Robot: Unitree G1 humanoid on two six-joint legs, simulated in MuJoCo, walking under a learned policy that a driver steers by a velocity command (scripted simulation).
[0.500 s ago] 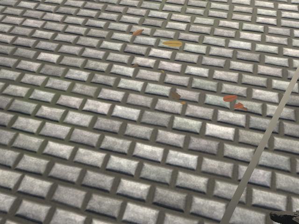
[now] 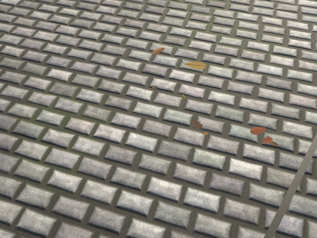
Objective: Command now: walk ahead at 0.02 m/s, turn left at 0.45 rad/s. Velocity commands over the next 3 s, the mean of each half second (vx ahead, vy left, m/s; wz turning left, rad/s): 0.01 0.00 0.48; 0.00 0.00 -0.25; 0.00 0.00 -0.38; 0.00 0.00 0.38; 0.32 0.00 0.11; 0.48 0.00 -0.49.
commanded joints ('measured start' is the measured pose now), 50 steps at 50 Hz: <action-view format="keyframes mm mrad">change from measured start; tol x32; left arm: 1 128 145 45 -32 14 -26 -4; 50 122 249 58 -113 40 -13 -32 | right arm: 1 -35 -117 -32 -84 9 3 -13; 50 -217 -109 -29 -28 -20 -12 -13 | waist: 1 56 53 -144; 20 54 -199 -106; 24 34 285 -202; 50 87 -161 -129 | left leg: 1 -38 138 -221 -39 -315 75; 7 -254 39 41 751 -339 -91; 20 16 109 235 160 -258 -57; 24 482 484 -241 -64 605 248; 45 282 417 135 -45 273 196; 50 -256 103 131 730 -590 -67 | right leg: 1 207 -123 64 -217 85 -75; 3 99 -437 421 -331 176 -297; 20 234 -346 -46 -157 566 -233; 25 -226 -123 -82 466 -370 47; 44 -45 -98 -146 153 -110 5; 50 265 -412 360 -241 667 -390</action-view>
